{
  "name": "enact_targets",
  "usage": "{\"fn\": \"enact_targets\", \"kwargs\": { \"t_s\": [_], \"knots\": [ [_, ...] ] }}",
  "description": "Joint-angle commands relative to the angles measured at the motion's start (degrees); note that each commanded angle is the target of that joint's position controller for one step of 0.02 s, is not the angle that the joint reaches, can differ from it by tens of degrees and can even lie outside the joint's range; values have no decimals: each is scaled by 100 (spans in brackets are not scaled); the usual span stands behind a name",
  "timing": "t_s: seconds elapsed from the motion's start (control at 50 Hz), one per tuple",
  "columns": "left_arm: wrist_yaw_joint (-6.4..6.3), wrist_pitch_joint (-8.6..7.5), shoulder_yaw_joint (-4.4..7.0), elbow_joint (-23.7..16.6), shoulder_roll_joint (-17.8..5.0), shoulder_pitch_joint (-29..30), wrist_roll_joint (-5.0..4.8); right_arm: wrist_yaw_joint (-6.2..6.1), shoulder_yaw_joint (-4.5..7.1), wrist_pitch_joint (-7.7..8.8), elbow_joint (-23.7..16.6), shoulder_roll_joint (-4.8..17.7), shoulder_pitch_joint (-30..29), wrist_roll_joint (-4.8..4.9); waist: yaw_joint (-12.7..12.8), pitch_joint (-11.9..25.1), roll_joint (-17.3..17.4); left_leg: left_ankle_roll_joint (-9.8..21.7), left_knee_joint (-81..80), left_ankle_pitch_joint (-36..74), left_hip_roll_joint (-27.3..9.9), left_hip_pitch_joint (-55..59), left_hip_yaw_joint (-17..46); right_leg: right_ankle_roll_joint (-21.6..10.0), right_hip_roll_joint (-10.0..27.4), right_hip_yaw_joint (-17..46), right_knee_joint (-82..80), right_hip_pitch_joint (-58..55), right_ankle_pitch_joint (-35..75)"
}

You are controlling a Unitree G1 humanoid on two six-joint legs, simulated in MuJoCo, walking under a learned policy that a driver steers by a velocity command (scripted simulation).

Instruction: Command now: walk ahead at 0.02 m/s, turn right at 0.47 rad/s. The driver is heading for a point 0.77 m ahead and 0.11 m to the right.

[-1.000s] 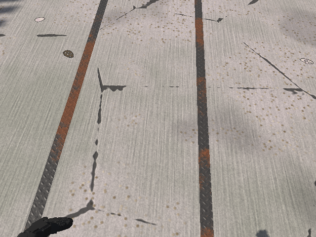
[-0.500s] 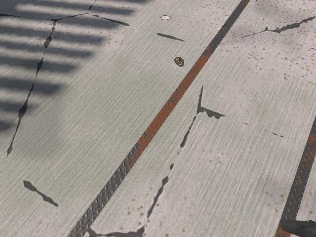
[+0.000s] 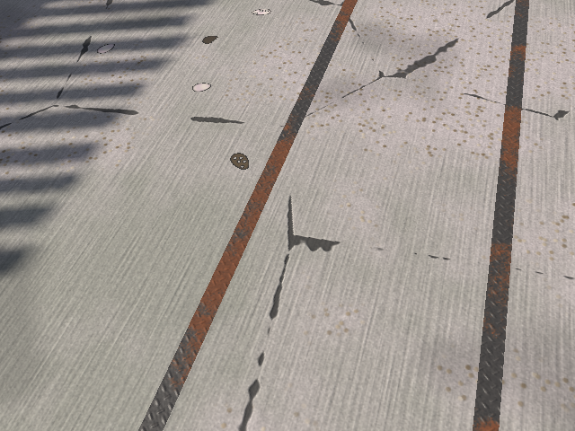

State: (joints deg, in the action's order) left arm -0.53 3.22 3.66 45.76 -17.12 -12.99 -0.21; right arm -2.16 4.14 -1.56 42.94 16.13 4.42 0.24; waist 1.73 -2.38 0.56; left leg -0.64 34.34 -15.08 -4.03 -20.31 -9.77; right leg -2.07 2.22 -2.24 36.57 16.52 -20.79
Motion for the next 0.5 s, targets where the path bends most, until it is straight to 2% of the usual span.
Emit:
{"fn": "enact_targets", "kwargs": {
  "t_s": [0.02, 0.04, 0.06, 0.08, 0.1, 0.14, 0.2, 0.26, 0.32, 0.42, 0.46, 0.48, 0.5],
  "knots": [
    [-11, -159, 339, -440, -1567, -497, 253, -42, 142, 40, -593, 426, -624, -107, 240, 271, -1741, -276, 2536, -2423, 631, -1742, 843, -1777, 2080, 3311, -2038, -655, 3217],
    [20, -293, 316, -493, -1438, -291, 331, -66, 196, 32, -567, 564, -683, -40, 153, 288, -1169, -184, 3054, -2034, 488, -1768, 1241, -1654, 1821, 2928, -2096, -561, 2699],
    [-1, -372, 301, -537, -1296, 31, 199, -89, 244, 14, -453, 632, -503, -13, -52, 242, -875, -131, 3108, -1450, 385, -1824, 1358, -1291, 1472, 2482, -2002, -653, 2393],
    [-32, -381, 247, -587, -1072, 258, 50, -132, 278, -6, -303, 657, -342, -50, -146, 294, -680, -158, 3069, -1114, 332, -1846, 1391, -1026, 1273, 2240, -1917, -764, 2278],
    [-72, -379, 192, -622, -931, 341, -33, -153, 296, -7, -256, 683, -274, -91, -186, 354, -728, -218, 3107, -837, 336, -1773, 1398, -943, 1160, 2096, -1862, -811, 2529],
    [-126, -359, 148, -636, -815, 160, -26, -133, 285, 41, -239, 583, -208, -42, -182, 613, -704, -310, 3150, -525, 435, -1646, 1407, -959, 1021, 1972, -1751, -1100, 3074],
    [-189, -320, 195, -645, -897, -85, -42, -127, 235, 102, -257, 472, -324, 15, -53, 702, -710, -406, 2448, -375, 474, -1759, 1470, -985, 975, 2064, -1655, -1609, 3197],
    [-227, -250, 252, -709, -1018, -82, -48, -84, 211, 140, -260, 469, -416, 27, 17, 640, -842, -493, 1649, -353, 501, -1496, 1525, -1009, 915, 2279, -1645, -1553, 2710],
    [-203, -201, 292, -800, -1102, 45, -35, -23, 200, 185, -232, 509, -410, 41, 45, 549, -937, -507, 1084, -454, 576, -995, 1533, -1068, 843, 2522, -1632, -1148, 2413],
    [-144, -121, 312, -945, -1111, 349, -63, 94, 207, 319, -164, 617, -180, 80, -4, 682, -1022, -396, 230, -585, 698, -269, 1567, -1059, 755, 3058, -1384, -1015, 3031],
    [-154, -82, 305, -1005, -1081, 530, -121, 152, 223, 375, -86, 648, 91, 87, -164, 758, -1007, -294, -600, -170, 712, 198, 1518, -911, 610, 3193, -1174, -997, 3137],
    [-174, -58, 291, -1046, -1047, 647, -167, 174, 242, 396, -4, 668, 313, 81, -315, 760, -953, -210, -1339, 509, 673, 659, 1424, -726, 432, 3136, -1034, -812, 2821],
    [-191, -51, 250, -1070, -892, 549, -152, 163, 300, 391, 45, 870, 457, 35, -285, 839, -685, -33, -1630, 1097, 195, 1315, 1709, -454, 160, 2936, -714, -350, 1929]
  ]
}}
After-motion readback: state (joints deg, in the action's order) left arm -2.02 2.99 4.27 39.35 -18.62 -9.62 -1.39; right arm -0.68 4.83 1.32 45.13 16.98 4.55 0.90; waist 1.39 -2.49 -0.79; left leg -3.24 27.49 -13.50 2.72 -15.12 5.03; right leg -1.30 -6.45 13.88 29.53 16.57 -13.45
